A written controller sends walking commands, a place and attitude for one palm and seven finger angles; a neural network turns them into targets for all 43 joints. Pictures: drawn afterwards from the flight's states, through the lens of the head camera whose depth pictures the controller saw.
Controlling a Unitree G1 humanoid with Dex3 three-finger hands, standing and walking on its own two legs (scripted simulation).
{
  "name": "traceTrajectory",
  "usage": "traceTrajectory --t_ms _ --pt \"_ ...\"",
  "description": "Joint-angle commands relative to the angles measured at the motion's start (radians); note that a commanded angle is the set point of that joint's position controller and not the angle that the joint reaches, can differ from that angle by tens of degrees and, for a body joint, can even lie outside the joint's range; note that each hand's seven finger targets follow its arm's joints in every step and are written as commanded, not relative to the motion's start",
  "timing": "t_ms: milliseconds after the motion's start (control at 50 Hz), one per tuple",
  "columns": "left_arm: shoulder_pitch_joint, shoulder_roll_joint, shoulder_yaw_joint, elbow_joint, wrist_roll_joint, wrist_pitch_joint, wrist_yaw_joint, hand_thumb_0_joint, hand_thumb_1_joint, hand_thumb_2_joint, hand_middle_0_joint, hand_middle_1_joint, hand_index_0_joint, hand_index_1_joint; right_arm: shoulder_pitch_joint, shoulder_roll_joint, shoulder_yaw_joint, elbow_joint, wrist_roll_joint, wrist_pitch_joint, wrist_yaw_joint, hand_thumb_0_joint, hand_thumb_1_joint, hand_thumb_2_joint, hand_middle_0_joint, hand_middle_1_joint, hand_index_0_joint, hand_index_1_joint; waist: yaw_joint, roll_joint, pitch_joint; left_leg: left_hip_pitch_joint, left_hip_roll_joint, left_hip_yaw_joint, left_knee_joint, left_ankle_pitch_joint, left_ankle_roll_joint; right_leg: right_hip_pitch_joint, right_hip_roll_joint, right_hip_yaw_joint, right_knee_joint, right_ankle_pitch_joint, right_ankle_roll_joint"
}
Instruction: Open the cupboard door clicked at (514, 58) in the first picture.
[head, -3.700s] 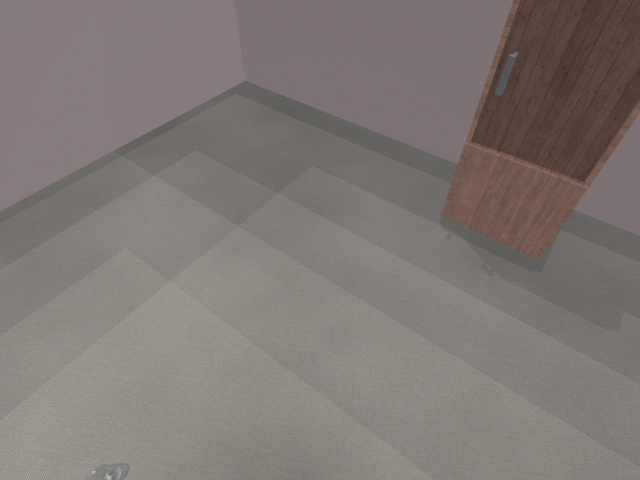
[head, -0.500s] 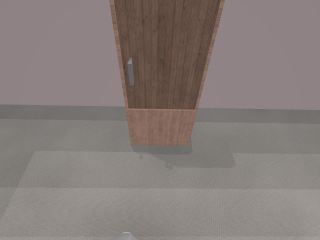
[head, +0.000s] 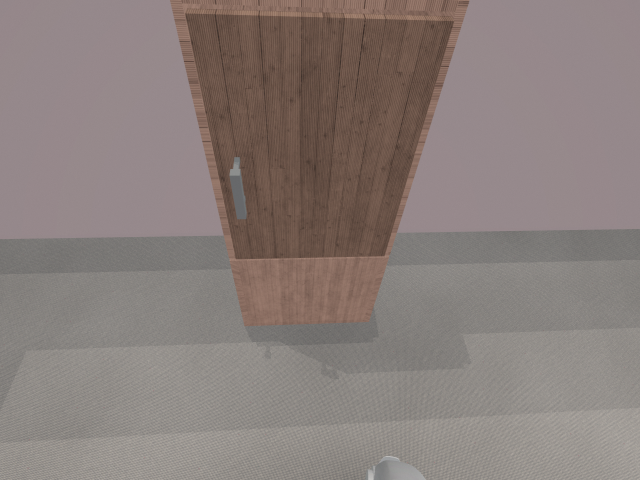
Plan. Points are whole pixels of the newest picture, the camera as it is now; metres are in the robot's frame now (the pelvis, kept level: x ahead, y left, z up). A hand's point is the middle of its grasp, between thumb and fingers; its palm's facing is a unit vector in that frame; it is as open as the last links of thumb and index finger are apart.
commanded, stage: take the last steps up to it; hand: left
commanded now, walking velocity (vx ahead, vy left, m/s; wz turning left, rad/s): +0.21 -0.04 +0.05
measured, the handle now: (239, 188) +0.65 +0.17 -0.08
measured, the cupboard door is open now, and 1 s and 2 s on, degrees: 0 0 0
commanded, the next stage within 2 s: come to a stop and stand still in 0.12 s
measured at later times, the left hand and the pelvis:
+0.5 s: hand (203, 477) +0.16 +0.17 -0.20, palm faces +0.12 -0.97 -0.20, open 7.3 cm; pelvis +0.13 -0.02 -0.02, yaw +2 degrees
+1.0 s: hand out of the picture +0.09 +0.12 -0.17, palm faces +0.07 -0.97 -0.22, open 7.4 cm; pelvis +0.09 -0.06 -0.01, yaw +2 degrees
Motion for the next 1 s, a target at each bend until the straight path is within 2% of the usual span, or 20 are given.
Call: traceTrajectory --t_ms 0,40,60,80,100,160,240,340,400,440,460,500,560,680,760,780,800,820,900,980 --pt "-0.075 0.01 -0.004 -0.09 -0.001 -0.04 -0.007 0.0 0.9 0.9 -0.2 -0.3 -0.2 -0.3 0.069 -0.162 -0.038 -0.013 -0.003 -0.008 -0.014 0.0 -0.9 -0.9 0.2 0.3 0.2 0.3 -0.002 0.159 0.056 -0.031 0.272 -0.159 -0.008 0.44 0.118 0.06 0.044 -0.038 -0.17 -0.032 -0.037" --pt "0.087 0.038 0.003 -0.035 0.0 -0.055 -0.003 0.0 0.9 0.9 -0.2 -0.3 -0.2 -0.3 0.054 -0.161 -0.038 -0.01 0.008 -0.006 -0.011 0.0 -0.9 -0.9 0.2 0.3 0.2 0.3 0.071 0.116 -0.035 -0.068 0.209 -0.098 0.181 0.524 0.071 0.311 0.091 -0.08 -0.299 0.084 -0.055" --pt "0.214 0.097 0.017 0.004 0.003 -0.066 0.006 0.0 0.9 0.9 -0.2 -0.3 -0.2 -0.3 0.051 -0.139 -0.034 -0.014 0.019 -0.011 -0.005 0.0 -0.9 -0.9 0.2 0.3 0.2 0.3 0.126 0.034 -0.112 -0.225 0.175 -0.067 0.361 0.427 0.037 0.553 -0.005 0.03 -0.298 0.149 -0.095" --pt "0.329 0.196 0.04 0.029 0.005 -0.075 0.022 0.0 0.9 0.9 -0.2 -0.3 -0.2 -0.3 0.079 -0.076 -0.021 -0.042 0.027 -0.016 0.002 0.0 -0.9 -0.9 0.2 0.3 0.2 0.3 0.148 -0.213 -0.206 -0.471 0.044 0.004 0.648 -0.032 -0.01 0.767 -0.269 0.352 -0.356 0.304 -0.189" --pt "0.363 0.229 0.041 0.035 -0.013 -0.072 0.024 0.0 0.9 0.9 -0.2 -0.3 -0.2 -0.3 0.051 -0.102 -0.023 -0.059 0.028 -0.002 -0.003 0.0 -0.9 -0.9 0.2 0.3 0.2 0.3 0.151 -0.203 -0.229 -0.516 0.016 -0.088 0.862 -0.317 -0.007 0.706 -0.358 0.456 -0.446 0.311 -0.262" --pt "0.136 0.094 0.01 -0.017 -0.012 -0.066 0.035 0.0 0.9 0.9 -0.2 -0.3 -0.2 -0.3 -0.064 -0.078 -0.032 -0.072 0.011 0.017 0.005 0.0 -0.9 -0.9 0.2 0.3 0.2 0.3 0.076 -0.042 -0.025 -0.552 0.119 -0.162 0.918 -0.109 -0.01 0.382 -0.255 0.251 -0.524 0.117 -0.21" --pt "0.058 0.026 -0.015 -0.049 -0.002 -0.071 0.044 0.0 0.9 0.9 -0.2 -0.3 -0.2 -0.3 -0.005 -0.021 -0.013 -0.054 0.009 0.049 0.004 0.0 -0.9 -0.9 0.2 0.3 0.2 0.3 0.002 -0.059 -0.014 -0.386 0.11 -0.117 0.631 -0.06 -0.054 0.222 -0.177 0.036 -0.502 0.433 -0.174" --pt "0.066 0.11 0.004 -0.061 -0.005 -0.031 0.056 0.0 0.9 0.9 -0.2 -0.3 -0.2 -0.3 -0.121 -0.074 -0.011 -0.1 0.022 0.068 0.002 0.0 -0.9 -0.9 0.2 0.3 0.2 0.3 0.043 -0.127 -0.04 -0.332 0.053 -0.083 0.378 0.018 -0.065 0.32 -0.16 0.027 -0.377 0.635 -0.174" --pt "0.054 0.138 0.017 -0.08 -0.008 -0.004 0.058 0.0 0.9 0.9 -0.2 -0.3 -0.2 -0.3 -0.136 -0.129 -0.033 -0.128 0.015 0.077 0.003 0.0 -0.9 -0.9 0.2 0.3 0.2 0.3 0.027 -0.095 -0.016 -0.208 0.052 -0.072 0.212 0.212 -0.058 0.255 -0.146 0.029 -0.282 0.488 -0.137" --pt "0.106 0.088 0.008 -0.101 -0.014 0.014 0.06 0.0 0.9 0.9 -0.2 -0.3 -0.2 -0.3 -0.129 -0.228 -0.049 -0.155 0.007 0.069 0.001 0.0 -0.9 -0.9 0.2 0.3 0.2 0.3 0.032 0.16 -0.061 -0.075 0.262 -0.266 0.141 0.796 0.048 0.144 -0.007 -0.042 -0.124 0.082 -0.028" --pt "0.116 0.069 -0.001 -0.107 -0.02 0.021 0.063 0.0 0.9 0.9 -0.2 -0.3 -0.2 -0.3 -0.131 -0.264 -0.05 -0.164 0.009 0.067 -0.006 0.0 -0.9 -0.9 0.2 0.3 0.2 0.3 0.022 0.322 -0.087 -0.112 0.375 -0.386 0.039 0.947 0.142 0.151 0.076 -0.043 0.096 -0.356 0.003" --pt "0.106 0.088 0.006 -0.104 -0.017 0.03 0.065 0.0 0.9 0.9 -0.2 -0.3 -0.2 -0.3 -0.212 -0.272 -0.048 -0.189 0.005 0.067 -0.023 0.0 -0.9 -0.9 0.2 0.3 0.2 0.3 0.033 0.268 -0.1 -0.175 0.384 -0.374 0.052 0.827 0.211 0.12 0.076 0.104 0.346 -0.433 -0.008" --pt "0.123 0.084 0.014 -0.1 -0.014 0.03 0.052 0.0 0.9 0.9 -0.2 -0.3 -0.2 -0.3 -0.282 -0.253 -0.048 -0.225 0.006 0.068 -0.022 0.0 -0.9 -0.9 0.2 0.3 0.2 0.3 0.047 0.157 -0.145 -0.107 0.312 -0.271 0.075 0.681 0.179 0.057 0.086 0.11 0.402 -0.309 0.005" --pt "0.113 0.064 -0.001 -0.121 -0.007 0.037 0.038 0.0 0.9 0.9 -0.2 -0.3 -0.2 -0.3 -0.274 -0.251 -0.062 -0.216 0.006 0.072 -0.011 0.0 -0.9 -0.9 0.2 0.3 0.2 0.3 0.018 0.214 -0.133 -0.144 0.292 -0.296 -0.005 0.276 0.159 0.155 0.067 0.049 0.085 -0.322 0.001" --pt "0.249 0.05 -0.007 -0.067 -0.005 0.025 0.039 0.0 0.9 0.9 -0.2 -0.3 -0.2 -0.3 -0.3 -0.244 -0.07 -0.21 0.011 0.085 0.003 0.0 -0.9 -0.9 0.2 0.3 0.2 0.3 0.07 0.156 -0.108 -0.294 0.204 -0.23 0.001 -0.029 0.066 0.373 0.089 -0.013 -0.307 -0.096 -0.019" --pt "0.256 0.094 -0.004 -0.068 0.003 0.016 0.044 0.0 0.9 0.9 -0.2 -0.3 -0.2 -0.3 -0.288 -0.196 -0.065 -0.21 0.02 0.087 0.008 0.0 -0.9 -0.9 0.2 0.3 0.2 0.3 0.07 0.052 -0.062 -0.373 0.135 -0.192 0.09 -0.09 0.017 0.395 0.023 0.089 -0.444 -0.098 -0.046" --pt "0.205 0.158 0.0 -0.089 0.008 0.007 0.046 0.0 0.9 0.9 -0.2 -0.3 -0.2 -0.3 -0.283 -0.133 -0.05 -0.227 0.027 0.092 0.013 0.0 -0.9 -0.9 0.2 0.3 0.2 0.3 0.044 -0.139 -0.018 -0.405 0.05 -0.118 0.219 -0.121 -0.044 0.282 -0.157 0.316 -0.557 -0.239 -0.119" --pt "0.121 0.195 0.005 -0.122 0.003 0.007 0.046 0.0 0.9 0.9 -0.2 -0.3 -0.2 -0.3 -0.32 -0.142 -0.049 -0.238 0.021 0.1 0.021 0.0 -0.9 -0.9 0.2 0.3 0.2 0.3 0.054 -0.186 0.02 -0.337 0.031 -0.122 0.352 -0.135 -0.048 0.087 -0.241 0.38 -0.647 -0.405 -0.178" --pt "0.002 0.128 -0.007 -0.13 0.002 -0.003 0.048 0.0 0.9 0.9 -0.2 -0.3 -0.2 -0.3 -0.23 -0.133 -0.044 -0.168 0.017 0.098 0.018 0.0 -0.9 -0.9 0.2 0.3 0.2 0.3 0.008 -0.154 0.062 -0.341 0.032 -0.157 0.536 -0.059 -0.027 0.092 -0.114 0.204 -0.549 -0.128 -0.153" --pt "0.1 0.111 -0.012 -0.071 -0.007 -0.015 0.046 0.0 0.9 0.9 -0.2 -0.3 -0.2 -0.3 -0.201 -0.113 -0.021 -0.135 0.019 0.072 0.003 0.0 -0.9 -0.9 0.2 0.3 0.2 0.3 0.04 -0.111 -0.009 -0.269 0.032 -0.124 0.236 -0.001 -0.047 0.282 -0.089 0.152 -0.407 0.193 -0.14"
